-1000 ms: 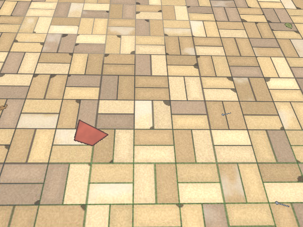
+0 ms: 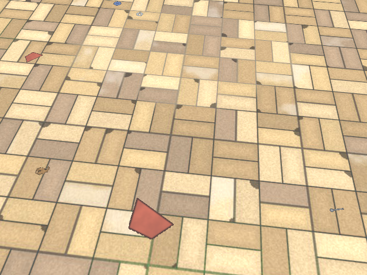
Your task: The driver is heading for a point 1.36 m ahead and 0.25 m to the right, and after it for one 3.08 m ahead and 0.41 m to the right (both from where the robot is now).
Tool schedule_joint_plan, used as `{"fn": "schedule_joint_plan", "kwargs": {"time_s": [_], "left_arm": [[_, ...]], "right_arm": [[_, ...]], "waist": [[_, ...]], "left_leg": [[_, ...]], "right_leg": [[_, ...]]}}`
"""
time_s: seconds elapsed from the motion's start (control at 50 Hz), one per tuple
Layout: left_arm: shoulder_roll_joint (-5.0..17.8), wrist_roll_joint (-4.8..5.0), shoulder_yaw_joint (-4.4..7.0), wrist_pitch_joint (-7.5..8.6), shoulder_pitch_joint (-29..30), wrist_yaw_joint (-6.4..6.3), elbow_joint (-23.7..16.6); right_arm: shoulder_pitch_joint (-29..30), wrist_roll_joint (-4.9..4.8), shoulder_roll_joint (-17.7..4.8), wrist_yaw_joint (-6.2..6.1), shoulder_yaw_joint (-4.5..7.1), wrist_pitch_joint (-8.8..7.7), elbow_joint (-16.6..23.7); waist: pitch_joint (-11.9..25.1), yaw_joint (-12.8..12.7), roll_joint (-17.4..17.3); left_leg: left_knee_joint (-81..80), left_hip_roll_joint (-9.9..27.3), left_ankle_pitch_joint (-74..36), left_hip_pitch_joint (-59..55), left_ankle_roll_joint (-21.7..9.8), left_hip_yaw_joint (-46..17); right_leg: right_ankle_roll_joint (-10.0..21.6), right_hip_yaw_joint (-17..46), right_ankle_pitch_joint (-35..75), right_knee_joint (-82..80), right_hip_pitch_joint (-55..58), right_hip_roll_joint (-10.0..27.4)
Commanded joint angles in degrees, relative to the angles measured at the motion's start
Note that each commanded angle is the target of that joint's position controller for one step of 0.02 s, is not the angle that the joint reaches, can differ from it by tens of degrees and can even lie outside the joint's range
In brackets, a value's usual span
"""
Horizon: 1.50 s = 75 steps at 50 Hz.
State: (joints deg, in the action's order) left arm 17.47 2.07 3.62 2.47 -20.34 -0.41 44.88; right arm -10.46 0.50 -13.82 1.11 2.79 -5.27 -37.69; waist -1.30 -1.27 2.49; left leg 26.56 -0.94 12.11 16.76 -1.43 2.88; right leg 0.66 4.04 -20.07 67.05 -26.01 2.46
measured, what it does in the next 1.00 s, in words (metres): walks ahead, turning right: right foot, then left foot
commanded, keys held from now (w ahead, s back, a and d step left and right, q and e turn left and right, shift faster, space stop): w+e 0.58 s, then w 0.16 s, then w+q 0.26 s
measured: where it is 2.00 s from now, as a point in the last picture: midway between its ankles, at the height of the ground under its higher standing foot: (236, 142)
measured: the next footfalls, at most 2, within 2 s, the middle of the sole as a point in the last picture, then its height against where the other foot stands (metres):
right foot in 0.34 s outside the picture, level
left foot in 0.86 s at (210, 219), level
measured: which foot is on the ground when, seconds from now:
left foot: down 0.00-0.34, up 0.36-0.84, down 0.86-1.00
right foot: up 0.00-0.32, down 0.34-0.88, up 0.90-1.00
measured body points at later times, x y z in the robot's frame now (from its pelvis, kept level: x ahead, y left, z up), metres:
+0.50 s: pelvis +0.27 -0.08 -0.01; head +0.31 -0.10 +0.44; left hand +0.47 +0.14 -0.10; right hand +0.32 -0.39 -0.11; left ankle +0.24 +0.10 -0.64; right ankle +0.31 -0.16 -0.74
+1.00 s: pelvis +0.57 -0.11 +0.00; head +0.59 -0.12 +0.45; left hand +0.76 +0.10 -0.11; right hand +0.59 -0.42 -0.10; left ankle +0.64 -0.06 -0.74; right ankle +0.44 -0.21 -0.65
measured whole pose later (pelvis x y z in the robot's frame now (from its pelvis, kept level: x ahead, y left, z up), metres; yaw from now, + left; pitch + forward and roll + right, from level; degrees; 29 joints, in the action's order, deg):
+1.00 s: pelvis +0.57 -0.11 +0.00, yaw -21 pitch +1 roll +0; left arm 17.1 0.0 2.1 4.2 -16.4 0.1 41.1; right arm -13.4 -0.4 -16.4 2.1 2.6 -4.9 -41.1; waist -1.7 0.2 1.3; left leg 26.3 -4.8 9.1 18.1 -4.3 -1.3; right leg 1.1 3.4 -20.7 65.1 -22.9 -0.9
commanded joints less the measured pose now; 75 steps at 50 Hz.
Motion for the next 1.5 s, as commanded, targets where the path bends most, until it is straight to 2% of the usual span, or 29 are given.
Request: {"fn": "schedule_joint_plan", "kwargs": {"time_s": [0.02, 0.16, 0.26, 0.3, 0.34, 0.36, 0.38, 0.4, 0.42, 0.46, 0.54, 0.66, 0.78, 0.84, 0.86, 0.88, 0.9, 0.92, 0.96, 1.02, 1.16, 1.28, 1.34, 1.36, 1.38, 1.4, 1.42, 1.44, 1.5], "left_arm": [[2.4, -0.21, 0.95, -0.31, 1.44, 0.34, -5.19], [0.66, -0.96, -0.23, -0.11, 11.8, 2.15, -9.29], [2.02, -0.88, -0.17, 0.1, 19.35, 3.69, -13.24], [3.94, -1.08, 0.83, -0.21, 17.38, 3.86, -13.82], [8.49, -0.67, 3.61, -0.82, 2.49, 3.23, -10.45], [13.48, -0.34, 5.41, -1.51, -6.51, 2.03, -8.5], [18.73, -0.19, 5.54, -0.77, -3.13, 2.08, -9.69], [13.38, -0.54, 4.17, 0.2, -4.28, 2.46, -11.39], [10.9, -0.99, 3.34, 0.95, -2.14, 2.58, -10.68], [8.05, -1.12, 2.39, 1.3, 4.7, 2.33, -11.44], [7.07, -1.6, 1.83, 1.59, 6.74, 1.22, -11.55], [7.73, -1.16, 1.7, 1.06, 2.0, -0.26, -8.37], [8.52, -1.21, 1.78, 0.66, -1.88, -0.11, -4.96], [8.18, -1.41, 1.66, 0.07, -0.36, -0.13, -4.52], [6.78, -2.08, 0.95, 0.0, -0.12, -0.31, -5.18], [3.94, -2.24, -0.13, 0.68, -5.51, -0.29, -6.23], [3.67, -1.96, -0.54, 1.52, -6.54, -0.19, -6.41], [7.97, -0.99, 0.35, 2.26, -0.81, 0.14, -7.55], [7.05, -1.45, 0.14, 3.45, 7.85, 0.53, -9.75], [5.26, -3.21, 0.2, 3.65, 6.64, 0.47, -9.83], [1.92, -2.76, -1.19, 3.64, 18.17, 0.52, -12.19], [4.3, -1.66, -0.08, 4.86, 23.18, 1.55, -13.36], [7.81, -2.21, 1.91, 5.39, 11.06, 0.73, -10.86], [11.26, -2.7, 2.85, 5.12, 1.51, 0.13, -10.03], [13.46, -2.77, 3.43, 4.14, -0.79, 0.61, -8.06], [7.9, -1.84, 2.36, 3.84, 1.2, 0.83, -8.99], [5.17, -1.75, 1.64, 3.63, 3.3, 0.64, -9.2], [4.54, -2.18, 1.26, 3.5, 5.62, 0.71, -9.08], [3.01, -2.75, 0.89, 3.78, 8.0, 0.7, -7.55]], "right_arm": [[-2.35, 0.05, -5.48, -0.28, 2.08, -1.43, 0.54], [-2.24, -0.53, -9.64, -1.22, 3.23, -1.21, -3.04], [-5.97, -1.95, -12.94, -1.54, 4.19, -0.13, -5.61], [-6.13, -2.24, -15.1, -1.76, 4.74, 0.78, -5.72], [-5.47, -2.38, -14.87, -2.17, 4.39, 1.8, -5.26], [-7.09, -0.81, -11.51, -2.38, 3.0, 1.51, -4.05], [-12.52, 0.48, -4.14, -1.54, 0.54, 0.01, -0.77], [-5.72, -1.59, -10.29, -0.83, 1.46, -1.83, -0.35], [-1.15, -3.24, -12.11, -0.57, 1.9, -2.63, 1.38], [-0.32, -0.82, -11.01, -1.41, 1.7, -3.1, 1.01], [-1.9, 0.52, -9.54, -1.3, 1.53, -0.76, 0.41], [9.6, 0.11, -5.76, -0.47, -0.35, -0.68, 2.47], [13.1, -0.9, -8.67, 0.94, 0.53, -1.67, 3.94], [4.57, -0.87, -10.65, 0.78, 1.8, -1.75, 1.8], [-3.73, -0.51, -12.8, 0.64, 2.63, -1.81, 0.19], [-10.97, 0.23, -17.9, 0.7, 3.88, -1.68, -0.57], [-13.55, -1.52, -15.84, 1.42, 3.7, -1.17, -2.33], [-10.73, -2.48, -12.22, 1.42, 2.55, -0.9, -1.63], [-5.95, -1.03, -10.25, 1.03, 1.79, -0.01, -0.37], [-4.5, -0.69, -9.31, 0.34, 1.41, 0.21, 0.15], [-9.59, -1.91, -12.38, -1.78, 2.5, 1.37, -2.56], [-12.81, -2.35, -12.14, -2.47, 2.68, 2.93, -3.89], [-10.12, -1.81, -9.67, -2.18, 2.03, 3.14, -2.64], [-10.61, -0.55, -6.29, -2.06, 0.86, 2.9, -1.21], [-18.56, -2.39, -4.16, -2.01, 0.05, 2.47, 0.1], [-17.37, -3.04, -10.05, -2.23, 1.2, 2.62, -1.52], [-11.5, -2.66, -12.26, -2.15, 1.97, 2.92, -0.87], [-8.91, -2.09, -11.43, -2.16, 2.0, 3.12, -0.39], [-7.26, -2.17, -8.44, -1.28, 1.96, 3.61, 0.95]], "waist": [[1.22, 1.55, -8.83], [-2.84, 2.86, -5.53], [-4.55, 4.62, -4.79], [-1.37, 2.45, -6.64], [7.04, -5.99, -6.28], [12.41, -8.75, 1.24], [19.07, -0.71, 14.5], [22.71, -5.84, 6.6], [14.12, -5.56, 4.08], [6.49, -0.58, -2.36], [4.37, 2.46, -1.03], [1.13, -2.36, 1.53], [-1.02, -3.62, 3.53], [2.71, 1.04, 3.54], [10.04, 4.7, 1.42], [19.52, 4.69, -10.32], [20.68, 4.86, -19.9], [12.46, 5.73, -12.9], [1.76, 4.61, -4.03], [2.21, 1.49, -6.8], [0.87, 4.74, -7.1], [0.78, 5.05, -8.61], [7.63, -1.79, -8.39], [16.41, -5.12, -1.06], [20.87, -1.03, 17.39], [14.57, -1.94, 9.75], [7.55, -3.09, 4.47], [3.81, -2.06, 0.76], [0.37, 0.38, 3.74]], "left_leg": [[-16.4, 15.95, -8.41, -10.94, -10.1, -13.83], [-18.47, 14.56, -15.82, -10.38, -8.27, 0.46], [-15.72, 16.86, -20.7, -17.45, -6.39, 4.63], [-8.04, 16.82, -39.6, -20.5, -5.21, 6.67], [12.74, 13.92, -49.11, -15.58, -2.72, 9.53], [31.84, 11.09, -27.74, -0.65, 0.05, 9.6], [50.82, -1.19, 22.26, 21.84, 3.06, 1.12], [54.93, 0.18, 21.07, 27.01, 1.95, -9.48], [53.02, 2.24, 15.16, 30.41, 0.86, -8.8], [43.35, 6.47, 7.64, 24.6, 0.81, -8.48], [35.38, 7.28, 3.55, 18.29, 3.86, -7.23], [10.9, 3.74, -18.0, 13.86, 5.82, -5.02], [2.97, 3.02, -13.28, 14.93, 1.53, -5.54], [-0.23, 0.22, -8.46, 4.23, -2.9, -1.94], [1.91, 3.99, -12.2, -8.93, -6.14, -6.26], [1.8, 15.46, -9.59, -30.45, -14.92, -26.93], [-8.29, 21.02, 4.33, -37.16, -19.5, -47.0], [-10.57, 20.09, 13.17, -32.23, -16.73, -45.7], [-12.34, 15.38, 5.06, -18.31, -14.22, -33.69], [-14.26, 10.54, -8.11, -12.15, -13.48, -26.63], [-13.58, 6.51, -14.34, -4.94, -11.18, -19.63], [-7.65, 8.57, -9.91, -9.74, -9.13, -27.11], [5.86, 4.71, -15.23, -6.07, -5.8, -25.13], [22.15, 0.57, -3.01, 1.98, -3.61, -19.65], [37.05, -5.1, 22.63, 20.55, -0.9, -13.73], [43.8, 0.01, 20.28, 26.56, -0.04, -14.29], [45.19, 1.6, 14.68, 27.62, 0.52, -12.9], [44.54, 3.33, 10.69, 26.03, 1.18, -11.43], [40.72, 6.64, 5.92, 22.32, 1.81, -9.8]], "right_leg": [[-0.05, 2.76, 4.43, 0.14, -12.47, 4.53], [-0.77, -0.46, 21.57, -20.38, -12.88, 3.73], [2.58, -4.91, 18.57, -29.61, -11.34, 2.09], [4.96, -8.45, 12.27, -30.1, -5.64, -1.61], [8.57, -10.73, 12.17, -33.46, 15.06, -6.94], [11.97, 1.98, 13.71, -33.8, 32.84, 0.21], [22.93, 37.16, -1.89, -42.98, 47.45, 14.01], [22.24, 43.81, -7.4, -50.16, 48.5, 15.86], [19.5, 36.33, -3.59, -51.3, 42.39, 14.57], [16.57, 24.33, 10.75, -51.03, 26.83, 9.95], [17.07, 16.38, 24.72, -53.7, 15.68, 6.76], [12.38, 9.05, 18.65, -53.59, 11.66, 2.29], [11.29, 14.21, 18.88, -49.13, 22.45, 8.49], [8.87, 10.48, 39.56, -39.22, 25.87, 6.66], [7.1, 7.26, 40.81, -27.39, 21.66, 4.01], [2.56, 2.57, 23.11, -7.11, 3.66, -3.41], [-0.08, 2.13, -9.77, 4.52, -10.63, -8.0], [0.46, 4.66, -8.43, 7.79, -17.22, -4.21], [0.65, 2.32, -1.24, 2.77, -17.68, -0.5], [-1.12, 1.34, 3.34, -7.05, -11.4, 1.57], [-4.8, -0.47, 20.33, -30.58, -5.31, -1.84], [-2.74, 1.53, 19.19, -39.99, 0.8, -3.99], [2.26, 2.45, 17.21, -43.27, 20.68, -0.12], [6.03, 12.8, 14.35, -41.8, 35.95, 10.35], [14.25, 37.29, 2.02, -46.74, 48.59, 21.23], [12.97, 38.19, -7.53, -49.01, 43.86, 20.88], [10.84, 29.19, -4.71, -49.9, 37.03, 18.2], [9.96, 22.62, 2.83, -51.26, 30.7, 15.74], [9.5, 11.21, 12.81, -55.45, 21.49, 11.55]]}}
Over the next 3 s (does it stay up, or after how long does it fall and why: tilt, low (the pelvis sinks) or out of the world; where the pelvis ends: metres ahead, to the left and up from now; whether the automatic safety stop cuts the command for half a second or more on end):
stays up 1.38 -0.11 0.00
